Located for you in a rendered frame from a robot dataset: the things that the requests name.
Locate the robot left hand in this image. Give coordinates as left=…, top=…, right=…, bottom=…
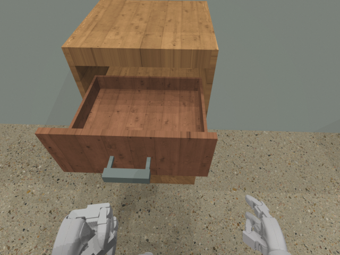
left=52, top=203, right=118, bottom=255

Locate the cabinet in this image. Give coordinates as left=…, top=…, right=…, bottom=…
left=61, top=0, right=219, bottom=184

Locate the robot right hand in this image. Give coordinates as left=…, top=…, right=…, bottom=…
left=243, top=195, right=288, bottom=255

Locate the drawer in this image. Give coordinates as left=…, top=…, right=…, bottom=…
left=35, top=75, right=218, bottom=177

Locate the handle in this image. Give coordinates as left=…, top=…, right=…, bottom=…
left=102, top=156, right=151, bottom=184

